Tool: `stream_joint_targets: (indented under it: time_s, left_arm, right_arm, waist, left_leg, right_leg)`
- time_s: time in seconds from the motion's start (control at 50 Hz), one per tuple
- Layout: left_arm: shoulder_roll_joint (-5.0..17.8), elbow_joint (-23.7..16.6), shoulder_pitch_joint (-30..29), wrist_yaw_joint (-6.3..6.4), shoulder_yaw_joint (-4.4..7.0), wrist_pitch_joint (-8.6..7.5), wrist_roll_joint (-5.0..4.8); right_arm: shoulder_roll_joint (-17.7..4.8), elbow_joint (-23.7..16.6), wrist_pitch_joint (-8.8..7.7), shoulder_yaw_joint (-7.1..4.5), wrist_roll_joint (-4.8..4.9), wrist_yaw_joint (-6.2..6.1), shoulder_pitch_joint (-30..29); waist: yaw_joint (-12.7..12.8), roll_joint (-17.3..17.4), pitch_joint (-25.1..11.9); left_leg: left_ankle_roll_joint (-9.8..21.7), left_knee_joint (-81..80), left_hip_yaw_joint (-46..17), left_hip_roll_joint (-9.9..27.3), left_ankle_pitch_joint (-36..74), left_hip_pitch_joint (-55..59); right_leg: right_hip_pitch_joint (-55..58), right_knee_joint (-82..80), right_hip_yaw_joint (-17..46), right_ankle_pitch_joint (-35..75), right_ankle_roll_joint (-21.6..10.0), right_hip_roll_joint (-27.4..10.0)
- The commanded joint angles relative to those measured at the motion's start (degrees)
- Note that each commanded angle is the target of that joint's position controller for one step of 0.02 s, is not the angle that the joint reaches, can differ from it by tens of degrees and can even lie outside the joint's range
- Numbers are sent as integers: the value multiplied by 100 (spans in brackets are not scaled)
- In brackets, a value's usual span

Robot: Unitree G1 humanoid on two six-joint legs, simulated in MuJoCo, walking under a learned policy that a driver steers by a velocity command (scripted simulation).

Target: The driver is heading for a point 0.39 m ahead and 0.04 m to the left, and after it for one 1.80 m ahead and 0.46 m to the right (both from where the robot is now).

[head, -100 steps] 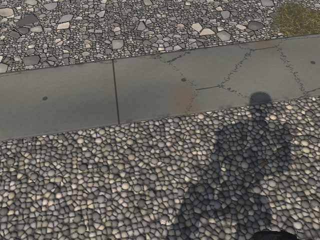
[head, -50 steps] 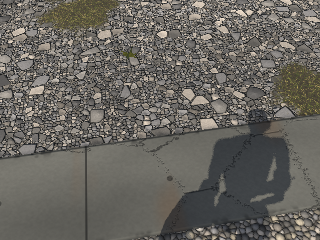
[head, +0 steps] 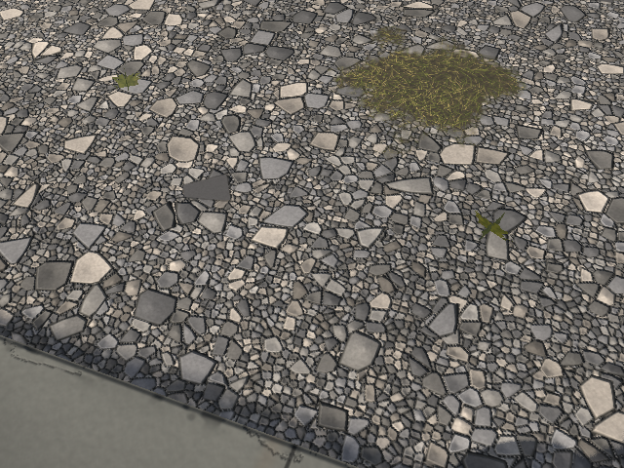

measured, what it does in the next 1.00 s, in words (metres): walks ahead: left foot, then right foot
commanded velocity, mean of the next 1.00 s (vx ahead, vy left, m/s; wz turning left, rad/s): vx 0.50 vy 0.00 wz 0.01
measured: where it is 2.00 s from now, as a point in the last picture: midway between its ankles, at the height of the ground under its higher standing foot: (358, 272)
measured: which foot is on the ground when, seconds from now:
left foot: up 0.00-0.24, down 0.26-0.90, up 0.92-1.00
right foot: down 0.00-0.24, up 0.26-0.84, down 0.86-1.00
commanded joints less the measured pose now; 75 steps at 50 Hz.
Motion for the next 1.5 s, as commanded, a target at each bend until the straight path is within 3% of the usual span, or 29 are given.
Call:
stream_joint_targets:
  time_s: [0.02,0.18,0.24,0.26,0.28,0.3,0.34,0.38,0.48,0.82,0.88,0.9,0.92,0.94,0.98,1.02,1.04,1.1,1.16,1.22,1.26,1.28,1.3,1.32,1.34,1.36,1.38,1.42,1.5]
  left_arm:
    - [599,-313,-51,-13,111,-83,-3]
    - [1002,-103,464,77,207,106,-2]
    - [1230,-132,414,110,240,253,-37]
    - [1068,-309,422,93,187,261,-25]
    - [345,-822,509,-63,21,235,-9]
    - [825,-933,-225,-68,109,206,45]
    - [708,-876,-299,-77,49,114,-91]
    - [599,-580,192,-104,31,275,54]
    - [519,-581,-363,-254,92,490,17]
    - [606,-794,-1110,-332,234,603,136]
    - [895,-125,1125,-256,408,548,201]
    - [1333,303,2294,-118,555,486,83]
    - [1616,365,2174,-69,566,444,-57]
    - [1401,222,1869,-19,464,395,-56]
    - [1314,-157,436,189,410,424,44]
    - [1328,-486,-897,246,389,233,76]
    - [1267,-341,-890,184,411,136,112]
    - [936,130,-338,230,338,-243,-2]
    - [834,379,-192,201,324,-80,33]
    - [826,481,-170,282,334,31,-38]
    - [995,232,-845,278,364,226,-94]
    - [795,-11,-1058,196,302,273,-133]
    - [170,-271,-31,195,145,229,-340]
    - [96,-53,342,294,57,223,-290]
    - [212,13,-118,264,63,246,-31]
    - [258,-389,-515,144,32,270,185]
    - [607,-514,-979,-58,76,327,264]
    - [671,-577,-1289,-332,92,372,193]
    - [158,-755,-1772,-454,-123,415,31]
  right_arm:
    - [1,-498,-28,74,22,83,-250]
    - [-41,-1008,-62,137,-42,197,-1218]
    - [-271,-570,-130,-35,-105,58,318]
    - [-705,-317,-155,-194,-153,-43,1287]
    - [-1390,-445,-153,-317,-14,-114,1044]
    - [-1199,-490,-79,-295,110,-187,1426]
    - [-589,-264,-121,-107,147,-271,889]
    - [-259,-209,-276,32,150,-253,531]
    - [-466,38,-510,11,127,-238,726]
    - [-544,537,-619,74,27,-438,1517]
    - [-647,245,-699,71,99,-435,177]
    - [-607,7,-693,117,150,-325,-183]
    - [-512,-375,-802,180,-17,-265,-418]
    - [-809,-479,-899,112,-163,-314,-983]
    - [-862,-190,-823,59,-85,-161,-283]
    - [-717,-406,-684,104,-108,-25,-892]
    - [-434,88,-586,113,-162,-19,105]
    - [-137,-201,-723,260,-117,49,-859]
    - [-156,-112,-754,267,-47,168,-812]
    - [-238,116,-826,254,-233,37,38]
    - [-694,521,-777,54,-175,-107,1447]
    - [-918,633,-754,19,-207,-64,1884]
    - [-924,590,-814,99,-217,13,2022]
    - [-810,614,-812,50,-182,-17,2188]
    - [-459,589,-772,100,-42,-82,2099]
    - [-939,398,-753,-61,-59,-220,1303]
    - [-758,341,-729,-39,-22,-338,664]
    - [-417,561,-766,97,17,-362,693]
    - [-358,723,-780,95,212,-236,688]
  waist:
    - [-108,-792,88]
    - [131,-815,314]
    - [-571,-697,-683]
    - [-960,-81,-1342]
    - [-488,1263,-1799]
    - [-999,332,-1825]
    - [-486,-155,-569]
    - [-1,-173,-304]
    - [-48,-131,226]
    - [-388,238,464]
    - [891,346,-317]
    - [1449,-1418,-567]
    - [1299,-2681,-400]
    - [1177,-1342,374]
    - [150,196,399]
    - [-292,192,784]
    - [-519,-45,288]
    - [-51,-115,666]
    - [106,-470,468]
    - [-286,-288,395]
    - [-1174,-9,15]
    - [-1194,-232,-224]
    - [-441,481,-935]
    - [-542,1021,-1388]
    - [-638,362,-977]
    - [-323,894,-1121]
    - [-80,244,-618]
    - [76,-243,42]
    - [65,305,77]
  left_leg:
    - [-36,-640,62,140,681,-335]
    - [437,-2570,893,-111,33,506]
    - [808,-3227,1043,-803,-357,2559]
    - [1095,-3571,-153,-60,-951,4092]
    - [1849,-4067,-3221,1672,-1113,5779]
    - [1950,-4680,-3845,1839,-828,5647]
    - [1525,-4689,-2063,1479,902,4143]
    - [1095,-4922,-1116,1027,1763,3059]
    - [722,-5436,-213,698,2160,2578]
    - [336,-3379,949,963,5157,4615]
    - [63,-649,1096,1080,4418,2634]
    - [-322,1966,1464,160,2509,963]
    - [-479,3184,922,-470,-2291,-1390]
    - [-310,2431,62,24,-2329,-2140]
    - [-332,1077,-119,296,-1542,-1365]
    - [-567,-1038,159,222,-1192,683]
    - [-588,-400,896,-94,403,1954]
    - [-564,-2288,677,-110,3123,2114]
    - [-448,-3130,639,-321,3704,3080]
    - [-385,-4719,433,-138,4247,3724]
    - [78,-5868,-436,895,5027,4910]
    - [81,-4907,-329,1129,5297,5467]
    - [-146,-2879,-576,1925,7311,6776]
    - [127,-2397,-963,2426,6691,7538]
    - [270,-3048,-786,2083,5116,6478]
    - [998,-3888,-2046,2846,2368,5397]
    - [1196,-4526,-2273,2731,1707,4294]
    - [1021,-4602,-1164,2091,3105,2803]
    - [409,-4910,589,1099,3341,2143]
  right_leg:
    - [96,-823,642,1856,-625,-1473]
    - [832,-272,-151,3013,-430,-1735]
    - [675,2227,-588,4739,-233,-1596]
    - [-525,3958,-634,3022,-27,-1430]
    - [-3155,5836,-263,-2100,348,-374]
    - [-3816,6223,748,-1768,346,-219]
    - [-3511,5477,856,-808,222,-733]
    - [-2478,4762,947,-633,237,-911]
    - [-2506,3639,1058,301,202,-519]
    - [-3138,3390,288,725,-610,125]
    - [95,2274,854,1634,-1017,-69]
    - [1719,894,1466,1348,-1188,-192]
    - [2659,-24,3834,278,-1537,-1042]
    - [2185,5,3981,448,-1289,-1092]
    - [875,-86,4166,-640,-1321,-1372]
    - [-1406,-586,3489,-840,-1311,-1046]
    - [-1803,-136,2957,-231,-1279,-751]
    - [-2187,165,2227,-2290,-740,-20]
    - [-2032,1087,2142,-1803,-653,29]
    - [-1681,3166,1932,-1558,-509,242]
    - [-2292,6018,1339,-2765,-410,761]
    - [-2951,7294,1197,-2971,-510,867]
    - [-4179,7399,1457,-3231,-594,334]
    - [-5260,7593,1566,-2584,-670,61]
    - [-5504,7249,1374,-1706,-550,-43]
    - [-5317,6761,1535,-966,-221,-375]
    - [-5037,6145,1714,-522,68,-784]
    - [-3900,5052,1563,5,247,-847]
    - [-2157,2960,627,1066,-126,-453]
